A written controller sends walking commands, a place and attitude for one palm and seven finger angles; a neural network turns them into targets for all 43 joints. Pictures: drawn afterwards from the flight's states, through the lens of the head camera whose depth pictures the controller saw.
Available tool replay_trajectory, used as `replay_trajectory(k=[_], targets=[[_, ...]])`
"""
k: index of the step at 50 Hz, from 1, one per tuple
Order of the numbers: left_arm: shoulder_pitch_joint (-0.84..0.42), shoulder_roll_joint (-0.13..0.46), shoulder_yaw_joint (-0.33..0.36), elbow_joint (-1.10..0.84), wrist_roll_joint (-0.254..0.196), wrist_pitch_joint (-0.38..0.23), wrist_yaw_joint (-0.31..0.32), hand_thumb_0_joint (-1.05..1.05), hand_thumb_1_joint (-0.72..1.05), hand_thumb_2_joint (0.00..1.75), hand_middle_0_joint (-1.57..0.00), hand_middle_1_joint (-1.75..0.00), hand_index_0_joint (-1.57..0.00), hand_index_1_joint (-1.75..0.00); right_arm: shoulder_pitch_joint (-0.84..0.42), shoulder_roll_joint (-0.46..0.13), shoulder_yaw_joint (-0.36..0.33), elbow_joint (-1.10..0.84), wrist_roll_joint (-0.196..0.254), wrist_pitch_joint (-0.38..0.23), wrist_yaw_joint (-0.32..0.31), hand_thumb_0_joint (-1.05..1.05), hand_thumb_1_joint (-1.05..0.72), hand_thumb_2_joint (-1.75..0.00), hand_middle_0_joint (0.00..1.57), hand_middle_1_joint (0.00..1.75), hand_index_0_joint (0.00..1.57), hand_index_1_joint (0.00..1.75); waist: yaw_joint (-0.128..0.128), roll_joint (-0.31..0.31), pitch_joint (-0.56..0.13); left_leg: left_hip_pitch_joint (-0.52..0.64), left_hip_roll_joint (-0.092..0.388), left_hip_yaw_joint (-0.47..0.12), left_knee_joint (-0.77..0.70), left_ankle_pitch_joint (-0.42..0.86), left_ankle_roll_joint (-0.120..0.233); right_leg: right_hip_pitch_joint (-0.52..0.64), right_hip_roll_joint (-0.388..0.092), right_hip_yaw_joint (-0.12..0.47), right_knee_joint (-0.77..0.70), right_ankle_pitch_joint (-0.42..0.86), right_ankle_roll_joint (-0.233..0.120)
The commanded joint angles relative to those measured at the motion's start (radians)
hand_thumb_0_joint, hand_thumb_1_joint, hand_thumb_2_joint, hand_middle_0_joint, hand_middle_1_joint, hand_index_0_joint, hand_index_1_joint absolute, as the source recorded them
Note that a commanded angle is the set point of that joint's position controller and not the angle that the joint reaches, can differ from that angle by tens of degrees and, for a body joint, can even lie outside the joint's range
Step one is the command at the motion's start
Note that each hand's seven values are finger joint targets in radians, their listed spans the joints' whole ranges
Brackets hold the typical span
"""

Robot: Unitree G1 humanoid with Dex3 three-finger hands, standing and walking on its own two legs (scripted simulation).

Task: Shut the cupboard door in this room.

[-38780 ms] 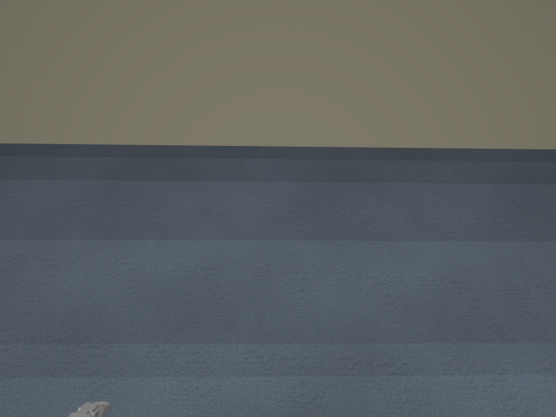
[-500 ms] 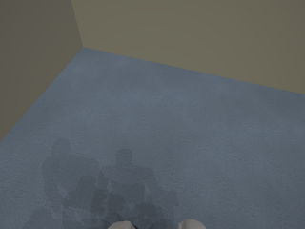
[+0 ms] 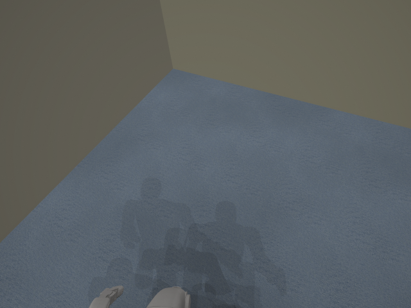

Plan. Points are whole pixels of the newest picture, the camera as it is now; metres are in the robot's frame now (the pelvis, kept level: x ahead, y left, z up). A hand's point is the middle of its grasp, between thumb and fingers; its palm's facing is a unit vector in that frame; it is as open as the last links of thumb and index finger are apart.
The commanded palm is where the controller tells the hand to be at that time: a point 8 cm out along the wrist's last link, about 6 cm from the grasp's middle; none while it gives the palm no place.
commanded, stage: walk to a spot facing it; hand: left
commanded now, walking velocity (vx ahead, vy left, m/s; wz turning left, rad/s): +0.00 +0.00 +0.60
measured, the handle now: out of the picture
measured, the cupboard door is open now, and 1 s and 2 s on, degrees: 88 88 88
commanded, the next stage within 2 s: none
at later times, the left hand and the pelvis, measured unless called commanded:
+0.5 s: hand out of the picture -0.06 +0.27 -0.18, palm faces +0.38 -0.88 -0.28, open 7.4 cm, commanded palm none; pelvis -0.01 +0.04 -0.01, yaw +19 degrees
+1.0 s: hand out of the picture -0.01 +0.19 -0.14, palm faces +0.57 -0.77 -0.29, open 7.4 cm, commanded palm none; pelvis +0.02 -0.02 +0.00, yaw +38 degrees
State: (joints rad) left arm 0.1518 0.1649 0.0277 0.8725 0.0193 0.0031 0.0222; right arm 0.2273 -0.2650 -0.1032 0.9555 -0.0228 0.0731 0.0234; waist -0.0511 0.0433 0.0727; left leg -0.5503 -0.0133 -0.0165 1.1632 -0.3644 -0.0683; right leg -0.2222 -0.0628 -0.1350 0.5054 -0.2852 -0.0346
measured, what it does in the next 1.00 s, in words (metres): steps on the spot, turning left: left foot, then right foot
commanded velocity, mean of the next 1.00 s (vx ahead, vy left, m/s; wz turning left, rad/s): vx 0.00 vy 0.00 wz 0.60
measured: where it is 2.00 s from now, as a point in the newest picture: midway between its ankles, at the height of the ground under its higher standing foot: outside the picture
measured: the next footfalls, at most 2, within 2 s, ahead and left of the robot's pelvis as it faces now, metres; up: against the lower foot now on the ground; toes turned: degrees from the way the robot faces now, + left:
left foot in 0.34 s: -0.01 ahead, +0.15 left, +0.00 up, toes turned +20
right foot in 0.78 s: +0.11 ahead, -0.08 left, +0.00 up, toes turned +27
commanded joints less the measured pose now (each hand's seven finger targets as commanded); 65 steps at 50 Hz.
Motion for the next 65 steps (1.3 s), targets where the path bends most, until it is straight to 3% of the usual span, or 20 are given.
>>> replay_trajectory(k=[1,11,15,16,17,18,19,23,33,37,38,39,40,43,45,56,61,62,64,65], targets=[[0.059,0.185,0.052,-0.047,-0.003,-0.025,0.013,0.0,0.9,0.9,-0.2,-0.3,-0.2,-0.3,-0.038,-0.052,-0.008,-0.074,0.001,-0.007,0.005,0.0,-0.9,-0.9,0.2,0.3,0.2,0.3,0.051,-0.203,-0.063,-0.064,0.056,0.005,0.022,0.012,-0.028,0.136,-0.271,0.112,-0.177,0.409,-0.058],[0.17,0.264,0.069,0.017,0.009,-0.009,0.007,0.0,0.9,0.9,-0.2,-0.3,-0.2,-0.3,-0.193,-0.041,0.031,-0.112,0.014,-0.021,0.006,0.0,-0.9,-0.9,0.2,0.3,0.2,0.3,0.113,-0.274,-0.099,0.114,0.043,0.108,-0.389,-0.091,0.003,0.205,-0.324,0.032,-0.089,0.588,-0.085],[0.149,0.281,0.081,0.024,0.0,-0.002,0.0,0.0,0.9,0.9,-0.2,-0.3,-0.2,-0.3,-0.107,-0.082,0.024,-0.109,0.009,-0.04,0.002,0.0,-0.9,-0.9,0.2,0.3,0.2,0.3,0.052,-0.214,-0.162,0.371,0.03,0.143,-0.714,0.135,0.039,0.114,-0.307,-0.061,0.096,0.517,-0.005],[0.141,0.256,0.077,0.013,-0.005,0.0,-0.004,0.0,0.9,0.9,-0.2,-0.3,-0.2,-0.3,-0.042,-0.158,0.004,-0.097,0.005,-0.049,0.0,0.0,-0.9,-0.9,0.2,0.3,0.2,0.3,0.011,-0.031,-0.212,0.581,0.15,-0.001,-0.795,0.338,0.089,-0.068,-0.251,-0.09,0.296,0.317,0.05],[0.104,0.185,0.057,-0.037,-0.01,0.001,-0.013,0.0,0.9,0.9,-0.2,-0.3,-0.2,-0.3,0.025,-0.278,-0.028,-0.091,0.006,-0.052,-0.007,0.0,-0.9,-0.9,0.2,0.3,0.2,0.3,-0.033,0.274,-0.22,0.716,0.432,-0.344,-0.778,0.811,0.24,-0.373,-0.104,-0.087,0.522,-0.361,0.129],[0.031,0.196,0.047,-0.068,-0.001,0.016,-0.005,0.0,0.9,0.9,-0.2,-0.3,-0.2,-0.3,0.08,-0.286,-0.026,-0.062,0.016,-0.045,-0.015,0.0,-0.9,-0.9,0.2,0.3,0.2,0.3,-0.051,0.17,-0.206,0.669,0.479,-0.314,-0.754,0.951,0.308,-0.403,-0.094,0.021,0.608,-0.404,0.126],[0.017,0.179,0.05,-0.051,-0.004,0.022,0.004,0.0,0.9,0.9,-0.2,-0.3,-0.2,-0.3,0.055,-0.26,-0.022,-0.061,0.015,-0.05,-0.029,0.0,-0.9,-0.9,0.2,0.3,0.2,0.3,-0.036,0.233,-0.213,0.657,0.417,-0.298,-0.735,0.961,0.298,-0.417,-0.092,0.079,0.647,-0.36,0.13],[0.054,0.199,0.061,-0.006,-0.005,0.028,-0.012,0.0,0.9,0.9,-0.2,-0.3,-0.2,-0.3,-0.103,-0.179,0.003,-0.112,0.008,-0.056,-0.034,0.0,-0.9,-0.9,0.2,0.3,0.2,0.3,0.042,0.094,-0.104,0.469,0.251,-0.157,-0.775,0.718,0.219,-0.343,-0.063,0.105,0.664,-0.147,0.139],[-0.032,0.171,0.05,-0.083,-0.012,0.023,-0.009,0.0,0.9,0.9,-0.2,-0.3,-0.2,-0.3,-0.068,-0.186,-0.018,-0.126,-0.001,-0.047,-0.025,0.0,-0.9,-0.9,0.2,0.3,0.2,0.3,0.024,0.136,-0.096,0.373,0.209,-0.312,-0.775,0.512,0.235,-0.21,0.012,0.108,0.327,-0.159,0.134],[0.057,0.177,0.054,-0.074,-0.019,0.002,-0.004,0.0,0.9,0.9,-0.2,-0.3,-0.2,-0.3,-0.087,-0.166,-0.025,-0.14,0.005,-0.042,-0.026,0.0,-0.9,-0.9,0.2,0.3,0.2,0.3,0.071,0.121,-0.145,0.27,0.159,-0.353,-0.659,0.538,0.189,0.04,0.044,0.091,-0.006,0.012,0.116],[0.112,0.219,0.062,-0.065,-0.014,-0.012,0.001,0.0,0.9,0.9,-0.2,-0.3,-0.2,-0.3,-0.078,-0.131,-0.021,-0.144,0.013,-0.045,-0.022,0.0,-0.9,-0.9,0.2,0.3,0.2,0.3,0.096,0.011,-0.176,0.165,0.104,-0.311,-0.562,0.373,0.133,0.2,-0.042,0.161,-0.157,0.123,0.099],[0.13,0.319,0.084,-0.065,0.005,-0.023,0.011,0.0,0.9,0.9,-0.2,-0.3,-0.2,-0.3,-0.051,-0.056,-0.009,-0.165,0.021,-0.049,-0.014,0.0,-0.9,-0.9,0.2,0.3,0.2,0.3,0.098,-0.307,-0.198,-0.047,-0.054,-0.091,-0.319,-0.073,0.034,0.342,-0.349,0.445,-0.205,0.281,-0.013],[0.123,0.32,0.079,-0.074,-0.003,-0.016,0.012,0.0,0.9,0.9,-0.2,-0.3,-0.2,-0.3,-0.059,-0.103,-0.019,-0.163,0.008,-0.04,-0.018,0.0,-0.9,-0.9,0.2,0.3,0.2,0.3,0.1,-0.289,-0.174,-0.026,-0.033,-0.083,-0.121,-0.249,0.025,0.185,-0.456,0.469,-0.205,0.318,-0.102],[-0.03,0.219,0.057,-0.105,-0.004,-0.013,0.013,0.0,0.9,0.9,-0.2,-0.3,-0.2,-0.3,-0.042,-0.088,-0.02,-0.1,0.0,-0.011,0.002,0.0,-0.9,-0.9,0.2,0.3,0.2,0.3,0.03,-0.189,-0.043,-0.021,0.031,-0.069,0.115,-0.052,0.012,0.014,-0.297,0.251,-0.208,0.178,-0.072],[-0.018,0.198,0.05,-0.103,-0.002,-0.019,0.011,0.0,0.9,0.9,-0.2,-0.3,-0.2,-0.3,-0.022,-0.075,-0.013,-0.083,0.0,-0.007,0.009,0.0,-0.9,-0.9,0.2,0.3,0.2,0.3,0.033,-0.235,-0.049,-0.017,0.036,-0.036,0.108,0.008,-0.005,0.034,-0.254,0.162,-0.201,0.238,-0.048],[0.141,0.267,0.069,-0.016,0.009,-0.01,0.009,0.0,0.9,0.9,-0.2,-0.3,-0.2,-0.3,-0.155,-0.042,0.022,-0.098,0.014,-0.017,0.01,0.0,-0.9,-0.9,0.2,0.3,0.2,0.3,0.108,-0.252,-0.095,0.086,0.046,0.086,-0.322,-0.098,-0.008,0.198,-0.321,0.041,-0.124,0.5,-0.089],[0.115,0.287,0.083,0.004,0.006,0.0,0.003,0.0,0.9,0.9,-0.2,-0.3,-0.2,-0.3,-0.103,-0.057,0.023,-0.103,0.014,-0.035,0.006,0.0,-0.9,-0.9,0.2,0.3,0.2,0.3,0.068,-0.233,-0.131,0.276,0.036,0.132,-0.607,0.028,0.025,0.13,-0.333,-0.032,0.001,0.438,-0.037],[0.111,0.279,0.085,0.0,-0.002,0.005,0.0,0.0,0.9,0.9,-0.2,-0.3,-0.2,-0.3,-0.047,-0.093,0.015,-0.093,0.011,-0.044,0.006,0.0,-0.9,-0.9,0.2,0.3,0.2,0.3,0.03,-0.158,-0.165,0.425,0.052,0.109,-0.744,0.163,0.043,0.035,-0.313,-0.065,0.122,0.362,0.008],[0.056,0.172,0.05,-0.074,-0.006,0.016,-0.01,0.0,0.9,0.9,-0.2,-0.3,-0.2,-0.3,0.065,-0.29,-0.031,-0.081,0.01,-0.048,-0.007,0.0,-0.9,-0.9,0.2,0.3,0.2,0.3,-0.036,0.291,-0.187,0.629,0.457,-0.377,-0.817,0.766,0.264,-0.394,-0.094,-0.051,0.528,-0.426,0.132],[-0.014,0.196,0.05,-0.072,0.002,0.033,0.003,0.0,0.9,0.9,-0.2,-0.3,-0.2,-0.3,0.095,-0.265,-0.027,-0.054,0.012,-0.048,-0.02,0.0,-0.9,-0.9,0.2,0.3,0.2,0.3,-0.056,0.214,-0.175,0.577,0.439,-0.371,-0.805,0.735,0.276,-0.399,-0.092,0.068,0.61,-0.386,0.121]])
